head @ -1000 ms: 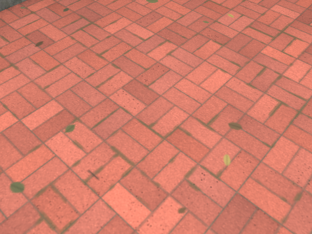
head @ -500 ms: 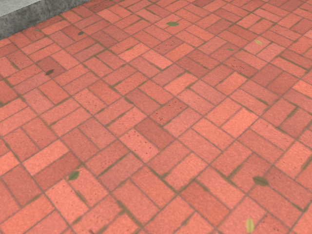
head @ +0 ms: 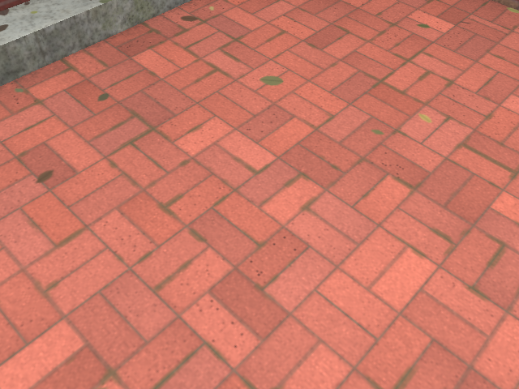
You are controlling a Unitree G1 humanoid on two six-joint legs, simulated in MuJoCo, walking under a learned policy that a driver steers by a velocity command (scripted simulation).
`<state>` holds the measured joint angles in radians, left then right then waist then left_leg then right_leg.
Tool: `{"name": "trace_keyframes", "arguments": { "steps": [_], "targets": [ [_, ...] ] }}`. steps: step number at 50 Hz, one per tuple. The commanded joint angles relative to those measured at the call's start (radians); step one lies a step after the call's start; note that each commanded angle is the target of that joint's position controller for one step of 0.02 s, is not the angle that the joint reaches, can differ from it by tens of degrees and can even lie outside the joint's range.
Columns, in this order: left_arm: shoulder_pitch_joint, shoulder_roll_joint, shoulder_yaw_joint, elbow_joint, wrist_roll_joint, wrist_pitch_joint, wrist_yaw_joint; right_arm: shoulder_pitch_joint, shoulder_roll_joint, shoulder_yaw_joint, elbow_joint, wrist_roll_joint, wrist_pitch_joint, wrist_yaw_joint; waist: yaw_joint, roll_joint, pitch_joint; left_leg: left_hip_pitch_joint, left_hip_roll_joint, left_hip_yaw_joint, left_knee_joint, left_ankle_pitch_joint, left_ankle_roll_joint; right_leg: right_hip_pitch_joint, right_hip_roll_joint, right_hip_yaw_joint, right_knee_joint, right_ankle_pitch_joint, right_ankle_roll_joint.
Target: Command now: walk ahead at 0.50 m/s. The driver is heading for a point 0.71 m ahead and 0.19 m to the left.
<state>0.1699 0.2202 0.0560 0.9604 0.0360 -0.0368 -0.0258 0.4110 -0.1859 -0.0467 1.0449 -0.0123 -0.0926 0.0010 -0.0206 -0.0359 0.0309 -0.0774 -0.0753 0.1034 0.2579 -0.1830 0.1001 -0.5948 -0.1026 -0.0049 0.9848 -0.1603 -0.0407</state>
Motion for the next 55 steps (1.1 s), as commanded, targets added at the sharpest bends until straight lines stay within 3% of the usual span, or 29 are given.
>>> {"name": "trace_keyframes", "arguments": {
  "steps": [1, 6, 9, 11, 12, 13, 14, 15, 16, 17, 18, 20, 22, 25, 30, 35, 38, 40, 41, 42, 43, 44, 45, 46, 48, 49, 51, 53, 55],
  "targets": [
    [-0.067, 0.026, -0.003, -0.064, -0.006, -0.001, -0.005, 0.037, -0.105, -0.011, -0.034, 0.002, -0.014, -0.003, 0.009, 0.090, 0.064, -0.014, 0.257, -0.174, -0.150, 0.266, 0.092, -0.072, -0.008, -0.030, -0.127, 0.099, 0.022],
    [-0.208, 0.017, -0.016, -0.112, -0.014, -0.008, -0.004, 0.122, -0.110, -0.008, -0.003, -0.004, -0.012, -0.010, -0.033, 0.104, 0.078, 0.090, 0.265, -0.137, -0.127, 0.376, 0.089, -0.044, 0.033, -0.074, -0.326, 0.158, 0.005],
    [-0.245, 0.031, -0.013, -0.137, -0.014, -0.017, -0.002, 0.139, -0.118, -0.011, 0.014, -0.013, -0.006, -0.018, -0.033, 0.106, 0.091, 0.179, 0.301, -0.137, -0.080, 0.469, 0.096, -0.040, 0.048, -0.076, -0.386, 0.095, -0.027],
    [-0.195, 0.042, -0.006, -0.130, -0.015, -0.026, 0.003, 0.109, -0.131, -0.014, 0.014, -0.016, -0.004, -0.023, 0.003, 0.111, 0.067, 0.199, 0.307, -0.115, 0.006, 0.667, 0.079, 0.062, 0.085, -0.092, -0.430, 0.021, -0.061],
    [-0.114, 0.055, 0.002, -0.106, -0.014, -0.032, 0.010, 0.094, -0.141, -0.017, 0.014, -0.017, -0.003, -0.024, 0.038, 0.118, 0.025, 0.196, 0.301, -0.103, 0.101, 0.800, 0.067, 0.170, 0.118, -0.105, -0.450, -0.011, -0.080],
    [0.039, 0.072, 0.015, -0.055, -0.009, -0.042, 0.018, 0.080, -0.139, -0.016, 0.014, -0.012, 0.001, -0.021, 0.103, 0.091, -0.048, 0.148, 0.268, -0.085, 0.276, 0.828, 0.050, 0.360, 0.145, -0.114, -0.516, 0.024, -0.103],
    [0.223, 0.129, 0.036, -0.008, 0.013, -0.054, 0.030, 0.068, -0.119, -0.008, -0.006, -0.002, 0.001, -0.017, 0.168, 0.047, -0.158, -0.037, 0.227, -0.070, 0.518, 0.604, 0.033, 0.636, 0.028, 0.013, -0.529, -0.001, -0.144],
    [0.342, 0.245, 0.068, 0.001, 0.034, -0.053, 0.034, 0.171, -0.018, 0.014, -0.037, 0.046, 0.002, -0.005, 0.151, -0.174, -0.327, -0.403, 0.061, 0.002, 0.936, 0.008, -0.021, 0.960, -0.304, 0.489, -0.598, -0.130, -0.276],
    [0.265, 0.203, 0.060, -0.012, -0.002, -0.035, 0.026, 0.123, -0.114, -0.015, -0.023, 0.020, 0.007, -0.011, 0.131, -0.070, -0.316, -0.494, 0.033, -0.136, 1.070, -0.294, -0.004, 0.873, -0.329, 0.643, -0.713, -0.172, -0.268],
    [0.138, 0.158, 0.045, -0.033, -0.016, -0.033, 0.024, 0.045, -0.118, -0.022, -0.051, 0.011, 0.010, -0.010, 0.079, -0.029, -0.148, -0.534, 0.093, -0.160, 1.067, -0.215, 0.003, 0.715, -0.294, 0.467, -0.738, -0.196, -0.231],
    [0.073, 0.091, 0.027, -0.042, -0.016, -0.041, 0.020, 0.004, -0.098, -0.019, -0.058, 0.009, 0.009, -0.006, 0.057, 0.011, -0.061, -0.515, 0.133, -0.160, 1.012, -0.147, 0.003, 0.583, -0.253, 0.351, -0.785, -0.147, -0.197],
    [0.059, 0.030, 0.008, -0.019, -0.020, -0.056, 0.029, 0.011, -0.063, -0.021, -0.053, -0.014, 0.033, 0.003, 0.006, -0.025, 0.014, -0.441, 0.171, -0.156, 0.924, -0.096, -0.006, 0.435, -0.173, 0.170, -0.833, -0.047, -0.119],
    [0.108, 0.032, 0.007, -0.001, -0.020, -0.074, 0.034, 0.016, -0.041, -0.023, -0.054, -0.021, 0.058, 0.015, -0.009, -0.025, 0.015, -0.424, 0.171, -0.146, 0.913, -0.068, -0.016, 0.413, -0.155, 0.094, -0.845, 0.055, -0.108],
    [0.152, 0.064, 0.013, 0.009, -0.021, -0.088, 0.038, -0.083, -0.042, -0.026, -0.095, -0.019, 0.076, 0.026, -0.012, -0.020, 0.038, -0.533, 0.187, -0.129, 0.866, 0.027, -0.029, 0.445, -0.144, -0.008, -0.862, 0.143, -0.099],
    [0.218, 0.058, 0.006, 0.024, -0.019, -0.088, 0.044, -0.269, -0.037, -0.015, -0.167, -0.012, 0.074, 0.040, 0.019, -0.021, 0.074, -0.593, 0.176, -0.073, 0.620, 0.179, -0.044, 0.502, -0.114, -0.133, -0.859, 0.272, -0.080],
    [0.303, 0.087, 0.010, 0.052, -0.016, -0.076, 0.060, -0.408, -0.037, -0.004, -0.232, -0.019, 0.070, 0.050, 0.056, -0.024, 0.089, -0.565, 0.139, 0.023, 0.419, 0.160, -0.004, 0.649, -0.154, -0.210, -0.810, 0.454, -0.076],
    [0.289, 0.118, 0.018, 0.050, -0.011, -0.060, 0.070, -0.368, -0.061, -0.015, -0.234, -0.022, 0.071, 0.047, 0.018, -0.058, 0.047, -0.461, 0.069, 0.070, 0.383, 0.031, 0.053, 0.724, -0.172, -0.259, -0.664, 0.822, -0.070],
    [0.267, 0.150, 0.029, 0.038, -0.008, -0.043, 0.071, -0.233, -0.094, -0.033, -0.200, -0.024, 0.070, 0.039, -0.041, -0.076, -0.032, -0.314, 0.002, 0.088, 0.359, -0.072, 0.101, 0.733, -0.178, -0.273, -0.430, 0.978, -0.073],
    [0.254, 0.162, 0.032, 0.026, -0.011, -0.035, 0.064, -0.114, -0.121, -0.049, -0.165, -0.028, 0.061, 0.033, -0.094, -0.053, -0.098, -0.151, -0.024, 0.069, 0.281, -0.058, 0.130, 0.666, -0.171, -0.280, -0.228, 0.884, -0.060],
    [0.233, 0.150, 0.029, -0.004, -0.017, -0.034, 0.057, 0.019, -0.204, -0.079, -0.134, -0.043, 0.055, 0.020, -0.159, 0.038, -0.183, 0.081, 0.101, -0.130, 0.200, -0.132, 0.185, 0.461, -0.139, -0.284, 0.075, 0.581, -0.027],
    [0.240, 0.050, 0.015, -0.088, -0.031, -0.045, 0.034, -0.028, -0.309, -0.105, -0.162, -0.027, 0.066, 0.013, -0.077, 0.311, -0.252, 0.382, 0.395, -0.716, 0.092, -0.120, 0.351, -0.022, 0.113, -0.219, 0.481, -0.353, 0.044],
    [0.116, 0.126, 0.024, -0.124, -0.024, -0.061, 0.026, -0.006, -0.310, -0.101, -0.168, -0.010, 0.081, 0.009, -0.113, 0.112, -0.249, 0.364, 0.414, -0.795, 0.005, -0.079, 0.360, -0.152, 0.108, 0.006, 0.525, -0.323, 0.034],
    [0.064, 0.105, 0.016, -0.145, -0.034, -0.075, 0.022, -0.061, -0.267, -0.089, -0.163, -0.006, 0.081, -0.002, -0.081, 0.065, -0.128, 0.262, 0.404, -0.652, -0.003, -0.027, 0.323, -0.194, 0.045, 0.034, 0.468, -0.229, 0.024],
    [0.088, 0.105, 0.016, -0.133, -0.036, -0.082, 0.025, -0.103, -0.208, -0.074, -0.161, -0.001, 0.074, -0.003, -0.028, -0.009, -0.043, 0.117, 0.361, -0.556, -0.021, 0.097, 0.271, -0.133, 0.006, 0.031, 0.349, -0.170, 0.023],
    [0.119, 0.094, 0.015, -0.125, 0.002, -0.049, 0.027, -0.164, -0.161, -0.056, -0.172, 0.008, 0.053, -0.010, 0.038, -0.011, -0.020, -0.022, 0.262, -0.415, -0.033, 0.257, 0.214, -0.007, -0.022, 0.038, 0.229, -0.152, 0.046],
    [0.129, 0.088, 0.015, -0.127, 0.012, -0.029, 0.023, -0.157, -0.160, -0.052, -0.173, 0.013, 0.041, -0.009, 0.048, 0.004, -0.029, -0.046, 0.241, -0.389, -0.035, 0.306, 0.210, 0.022, -0.022, 0.036, 0.195, -0.153, 0.058],
    [0.127, 0.076, 0.012, -0.132, 0.009, -0.003, 0.020, -0.130, -0.185, -0.053, -0.165, 0.015, 0.023, -0.006, 0.062, 0.016, -0.016, -0.077, 0.219, -0.316, -0.020, 0.577, 0.197, 0.030, -0.012, 0.005, 0.129, -0.131, 0.081],
    [0.084, 0.071, 0.008, -0.149, 0.004, 0.004, 0.021, -0.090, -0.197, -0.052, -0.156, 0.011, 0.021, -0.004, 0.049, 0.042, -0.015, -0.078, 0.189, -0.251, 0.011, 0.784, 0.154, 0.026, 0.001, -0.021, 0.047, -0.063, 0.088],
    [0.025, 0.072, 0.003, -0.171, -0.001, 0.008, 0.020, -0.060, -0.188, -0.045, -0.151, 0.010, 0.027, -0.004, 0.025, 0.082, -0.025, -0.053, 0.163, -0.216, 0.033, 0.858, 0.098, 0.023, 0.016, -0.035, -0.040, 0.010, 0.082]
  ]
}}
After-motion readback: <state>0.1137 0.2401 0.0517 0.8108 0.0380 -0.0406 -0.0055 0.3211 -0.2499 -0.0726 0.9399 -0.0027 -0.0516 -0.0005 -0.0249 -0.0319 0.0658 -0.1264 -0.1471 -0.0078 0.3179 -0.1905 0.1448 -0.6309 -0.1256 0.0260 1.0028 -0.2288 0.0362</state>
